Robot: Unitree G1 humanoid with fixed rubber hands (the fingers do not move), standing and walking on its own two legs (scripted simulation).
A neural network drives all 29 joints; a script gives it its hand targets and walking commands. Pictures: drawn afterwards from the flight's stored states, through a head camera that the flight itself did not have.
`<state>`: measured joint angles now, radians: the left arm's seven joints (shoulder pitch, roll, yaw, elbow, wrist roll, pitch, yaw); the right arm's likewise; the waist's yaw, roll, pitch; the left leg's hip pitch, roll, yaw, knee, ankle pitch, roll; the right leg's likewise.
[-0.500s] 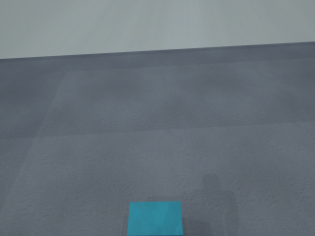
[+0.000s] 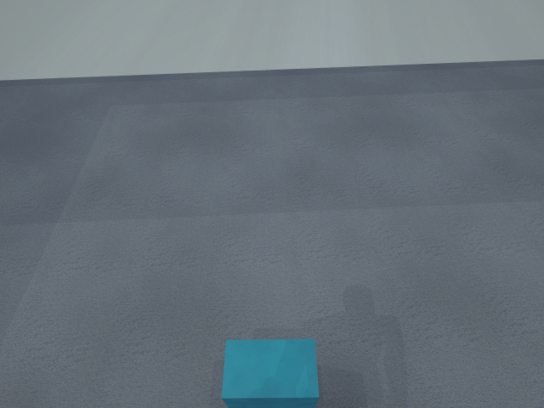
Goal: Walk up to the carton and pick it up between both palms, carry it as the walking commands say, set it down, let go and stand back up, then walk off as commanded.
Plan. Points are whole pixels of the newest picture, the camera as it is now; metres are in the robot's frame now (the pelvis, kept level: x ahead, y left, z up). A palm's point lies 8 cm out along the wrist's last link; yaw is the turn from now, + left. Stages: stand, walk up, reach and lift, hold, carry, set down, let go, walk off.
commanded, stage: walk up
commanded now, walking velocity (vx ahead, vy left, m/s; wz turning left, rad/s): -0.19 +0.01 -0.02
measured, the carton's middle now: (271, 378) +0.30 +0.04 -0.63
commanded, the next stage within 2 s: stand in 0.96 s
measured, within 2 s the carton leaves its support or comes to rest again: neither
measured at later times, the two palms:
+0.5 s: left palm out of the picture +0.07 +0.27 -0.14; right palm out of the picture -0.08 -0.19 -0.16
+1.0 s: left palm out of the picture -0.06 +0.23 -0.14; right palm out of the picture -0.08 -0.19 -0.13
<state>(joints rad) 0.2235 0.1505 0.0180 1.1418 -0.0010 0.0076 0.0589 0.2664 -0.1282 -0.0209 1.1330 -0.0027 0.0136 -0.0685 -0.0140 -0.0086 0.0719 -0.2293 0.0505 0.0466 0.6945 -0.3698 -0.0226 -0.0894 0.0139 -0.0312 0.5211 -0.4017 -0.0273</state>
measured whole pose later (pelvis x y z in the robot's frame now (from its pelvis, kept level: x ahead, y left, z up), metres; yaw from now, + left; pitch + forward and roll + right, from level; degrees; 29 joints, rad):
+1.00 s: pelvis -0.06 +0.01 +0.01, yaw -4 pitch -3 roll +0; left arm 0.25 0.14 0.00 1.19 0.00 0.00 0.03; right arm 0.26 -0.12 0.00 1.13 -0.01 0.00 -0.04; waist 0.01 -0.01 0.05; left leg -0.06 0.03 0.00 0.40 -0.28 -0.02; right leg -0.08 0.03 -0.04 0.38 -0.26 -0.04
